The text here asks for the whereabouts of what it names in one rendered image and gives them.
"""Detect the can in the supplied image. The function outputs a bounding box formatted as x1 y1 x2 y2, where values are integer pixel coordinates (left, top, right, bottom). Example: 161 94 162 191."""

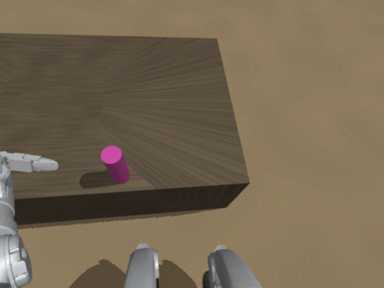
101 146 130 184

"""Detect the left robot arm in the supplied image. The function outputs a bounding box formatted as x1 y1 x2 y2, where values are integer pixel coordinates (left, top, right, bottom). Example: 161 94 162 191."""
0 157 32 288

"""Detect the left robot hand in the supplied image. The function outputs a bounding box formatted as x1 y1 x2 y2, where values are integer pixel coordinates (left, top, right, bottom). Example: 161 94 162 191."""
0 147 59 172

